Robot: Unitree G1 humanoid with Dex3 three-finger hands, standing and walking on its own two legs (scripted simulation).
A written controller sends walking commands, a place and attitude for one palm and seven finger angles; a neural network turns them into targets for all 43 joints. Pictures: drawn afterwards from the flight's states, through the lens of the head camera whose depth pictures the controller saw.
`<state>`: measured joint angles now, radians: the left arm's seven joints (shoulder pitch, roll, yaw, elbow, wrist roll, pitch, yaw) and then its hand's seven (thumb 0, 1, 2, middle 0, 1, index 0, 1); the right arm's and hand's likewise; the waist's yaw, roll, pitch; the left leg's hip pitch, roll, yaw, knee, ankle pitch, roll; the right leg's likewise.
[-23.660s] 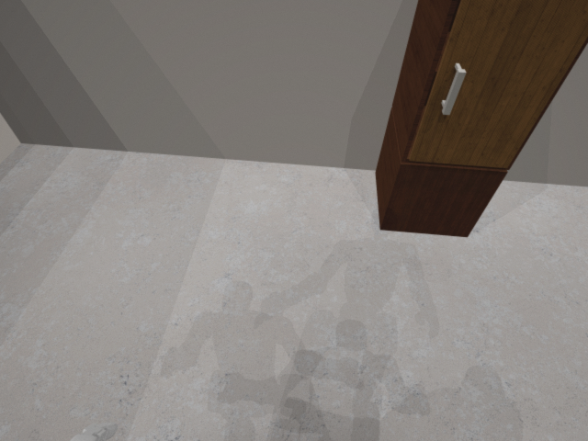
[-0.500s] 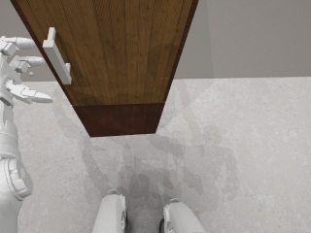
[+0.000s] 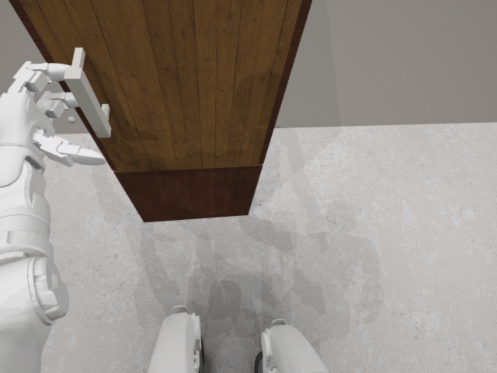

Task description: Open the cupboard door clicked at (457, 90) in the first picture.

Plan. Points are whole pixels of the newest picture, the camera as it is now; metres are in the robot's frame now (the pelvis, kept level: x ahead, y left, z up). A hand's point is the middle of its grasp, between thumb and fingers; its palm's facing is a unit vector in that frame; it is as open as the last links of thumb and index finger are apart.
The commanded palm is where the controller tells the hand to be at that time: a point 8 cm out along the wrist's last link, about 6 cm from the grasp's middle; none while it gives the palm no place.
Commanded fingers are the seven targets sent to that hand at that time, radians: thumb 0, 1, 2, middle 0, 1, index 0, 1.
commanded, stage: slide the fingers in behind the handle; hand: left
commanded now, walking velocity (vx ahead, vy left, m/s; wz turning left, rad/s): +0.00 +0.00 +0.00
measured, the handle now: (92, 96) +0.53 +0.24 +0.06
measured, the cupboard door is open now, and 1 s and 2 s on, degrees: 0 0 0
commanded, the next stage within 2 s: close the thumb around the handle in 0.98 s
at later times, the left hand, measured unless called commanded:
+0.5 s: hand (98, 119) +0.49 +0.22 +0.06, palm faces +0.06 -1.00 +0.00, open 14.0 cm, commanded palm +0.46 +0.25 +0.06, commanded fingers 0.00 -0.50 0.30 -0.30 -1.20 -0.30 -1.20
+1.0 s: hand (106, 120) +0.48 +0.21 +0.06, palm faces +0.08 -1.00 -0.01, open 14.0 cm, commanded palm +0.46 +0.25 +0.06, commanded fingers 0.00 -0.50 0.30 -0.30 -1.20 -0.30 -1.20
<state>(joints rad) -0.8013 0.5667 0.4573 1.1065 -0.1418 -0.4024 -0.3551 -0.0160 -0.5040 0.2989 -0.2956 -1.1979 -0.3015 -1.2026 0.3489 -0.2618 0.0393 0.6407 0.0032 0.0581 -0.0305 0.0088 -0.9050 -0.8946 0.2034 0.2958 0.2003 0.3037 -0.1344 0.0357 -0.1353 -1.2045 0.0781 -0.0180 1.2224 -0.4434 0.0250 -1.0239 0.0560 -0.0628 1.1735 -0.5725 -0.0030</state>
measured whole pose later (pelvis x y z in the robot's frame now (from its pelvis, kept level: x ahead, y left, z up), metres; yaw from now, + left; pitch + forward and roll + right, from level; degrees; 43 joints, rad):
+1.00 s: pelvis +0.00 -0.01 +0.00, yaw +1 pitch +23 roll -4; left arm -0.78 0.45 0.39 1.10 -0.12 -0.45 -0.23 -0.02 -0.50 0.30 -0.30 -1.20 -0.30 -1.20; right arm 0.35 -0.25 0.02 0.65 -0.01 0.07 -0.01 0.01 -0.91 -0.89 0.20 0.30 0.20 0.30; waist -0.13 0.04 -0.15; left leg -1.17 0.07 -0.01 1.21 -0.44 0.01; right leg -1.00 0.05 -0.06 1.18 -0.58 -0.01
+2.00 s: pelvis +0.01 -0.01 +0.00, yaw +1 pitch +23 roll -4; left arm -0.76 0.44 0.38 1.07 -0.13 -0.45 -0.22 0.00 0.77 0.84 -0.38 -1.35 -0.37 -1.35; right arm 0.34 -0.25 0.02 0.65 -0.01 0.07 -0.01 0.01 -0.91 -0.89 0.20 0.30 0.20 0.30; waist -0.13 0.04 -0.15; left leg -1.17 0.07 -0.01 1.20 -0.45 0.02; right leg -1.00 0.05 -0.05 1.17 -0.58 -0.01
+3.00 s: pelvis +0.03 -0.04 +0.02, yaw +5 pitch +15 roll +0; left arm 0.22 -0.08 -0.27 0.11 0.11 -0.31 0.54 0.00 0.70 0.76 -0.32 -1.32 -0.38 -1.35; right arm 0.18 -0.17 0.03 0.53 -0.08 -0.02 0.02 0.01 -0.91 -0.90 0.20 0.30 0.20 0.30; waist -0.01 0.04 -0.20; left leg -0.92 0.03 -0.04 1.11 -0.45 -0.04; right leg -0.76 0.02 -0.09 1.13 -0.63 -0.06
